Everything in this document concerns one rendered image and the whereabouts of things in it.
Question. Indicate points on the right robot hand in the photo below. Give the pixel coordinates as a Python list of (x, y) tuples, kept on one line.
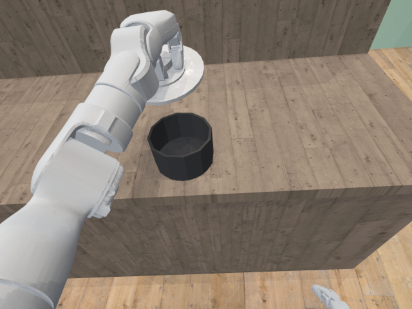
[(329, 298)]

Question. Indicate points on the left robot upper arm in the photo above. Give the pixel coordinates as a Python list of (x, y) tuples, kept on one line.
[(38, 243)]

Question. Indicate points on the pot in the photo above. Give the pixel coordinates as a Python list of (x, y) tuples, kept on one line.
[(182, 145)]

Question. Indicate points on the table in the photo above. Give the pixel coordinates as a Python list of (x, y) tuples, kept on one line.
[(312, 140)]

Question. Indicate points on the knob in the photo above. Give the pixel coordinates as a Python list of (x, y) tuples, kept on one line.
[(166, 59)]

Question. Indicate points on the left robot hand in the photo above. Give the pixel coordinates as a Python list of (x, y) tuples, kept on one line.
[(166, 24)]

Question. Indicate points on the lid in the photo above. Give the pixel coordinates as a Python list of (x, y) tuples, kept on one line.
[(180, 83)]

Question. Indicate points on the robot left forearm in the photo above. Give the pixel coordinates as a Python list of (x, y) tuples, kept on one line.
[(106, 119)]

